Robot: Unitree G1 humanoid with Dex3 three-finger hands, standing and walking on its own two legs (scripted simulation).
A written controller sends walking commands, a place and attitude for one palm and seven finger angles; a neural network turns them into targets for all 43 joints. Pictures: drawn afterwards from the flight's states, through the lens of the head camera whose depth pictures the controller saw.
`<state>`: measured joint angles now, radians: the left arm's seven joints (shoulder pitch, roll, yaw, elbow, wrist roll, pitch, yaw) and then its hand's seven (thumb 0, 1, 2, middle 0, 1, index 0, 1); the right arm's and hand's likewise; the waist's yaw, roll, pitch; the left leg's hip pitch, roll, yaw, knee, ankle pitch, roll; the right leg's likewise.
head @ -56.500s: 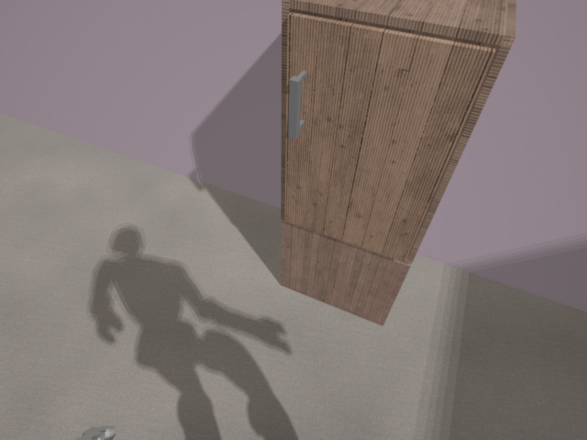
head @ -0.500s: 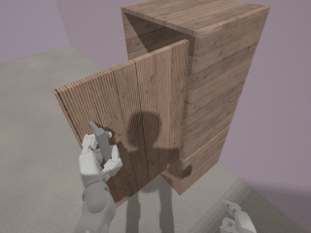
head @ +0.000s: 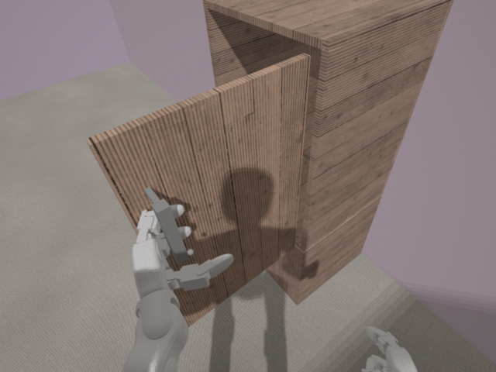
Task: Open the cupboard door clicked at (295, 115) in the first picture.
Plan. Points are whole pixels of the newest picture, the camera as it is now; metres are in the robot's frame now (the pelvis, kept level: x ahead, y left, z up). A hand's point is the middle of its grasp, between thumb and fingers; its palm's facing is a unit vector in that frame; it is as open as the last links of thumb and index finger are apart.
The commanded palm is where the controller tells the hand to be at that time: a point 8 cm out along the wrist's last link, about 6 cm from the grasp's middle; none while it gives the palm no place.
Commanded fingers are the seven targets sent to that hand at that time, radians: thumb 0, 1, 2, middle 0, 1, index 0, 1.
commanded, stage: open thumb and fingers to let go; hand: left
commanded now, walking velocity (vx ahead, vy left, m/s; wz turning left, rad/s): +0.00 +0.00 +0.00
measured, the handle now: (166, 226) +0.32 +0.15 +0.10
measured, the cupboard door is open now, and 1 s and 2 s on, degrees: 91 93 93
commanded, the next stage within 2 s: slide the hand sideways off the handle in 0.34 s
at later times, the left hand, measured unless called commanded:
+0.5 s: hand (186, 258) +0.27 +0.11 +0.09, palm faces +0.28 -0.96 -0.01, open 15.6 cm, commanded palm +0.23 +0.15 +0.09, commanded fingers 0.00 -0.50 0.30 -0.15 -0.30 -0.15 -0.30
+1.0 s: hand (170, 283) +0.23 +0.13 +0.09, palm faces -0.10 -1.00 +0.00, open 16.3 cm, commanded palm +0.20 +0.19 +0.09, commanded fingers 0.00 -0.50 0.30 -0.15 -0.30 -0.15 -0.30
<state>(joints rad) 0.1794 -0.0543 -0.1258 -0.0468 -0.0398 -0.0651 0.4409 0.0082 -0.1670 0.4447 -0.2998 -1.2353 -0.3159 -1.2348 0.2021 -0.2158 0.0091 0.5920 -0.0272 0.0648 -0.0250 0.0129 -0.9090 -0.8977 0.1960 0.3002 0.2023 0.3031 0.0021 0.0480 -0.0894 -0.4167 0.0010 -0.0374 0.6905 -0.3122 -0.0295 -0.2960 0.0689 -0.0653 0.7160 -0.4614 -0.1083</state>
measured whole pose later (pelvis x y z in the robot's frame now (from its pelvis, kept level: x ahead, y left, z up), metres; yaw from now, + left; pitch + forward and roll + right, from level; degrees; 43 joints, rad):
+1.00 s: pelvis -0.03 +0.06 +0.00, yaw -2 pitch +1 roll +0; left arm 0.20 0.10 -0.19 -0.08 -0.09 -0.10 0.09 -0.01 -0.50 0.30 -0.14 -0.31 -0.15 -0.30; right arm 0.23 -0.21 0.06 0.51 0.02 0.00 0.00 0.01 -0.91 -0.90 0.20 0.30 0.20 0.30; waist -0.01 0.03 -0.06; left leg -0.46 -0.02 0.02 0.75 -0.31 0.03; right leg -0.34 0.04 -0.02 0.76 -0.43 -0.04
